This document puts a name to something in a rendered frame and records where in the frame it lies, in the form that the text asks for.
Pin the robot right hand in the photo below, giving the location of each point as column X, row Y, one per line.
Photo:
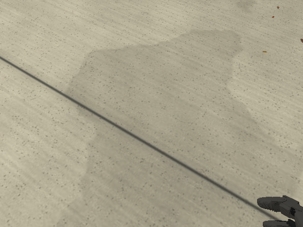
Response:
column 287, row 207

